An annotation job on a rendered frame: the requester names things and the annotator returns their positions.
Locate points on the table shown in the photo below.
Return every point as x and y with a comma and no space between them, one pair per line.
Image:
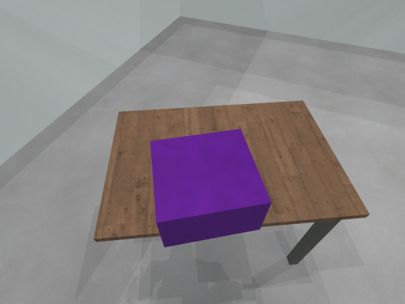
303,177

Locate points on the carton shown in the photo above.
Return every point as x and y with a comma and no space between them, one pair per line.
206,186

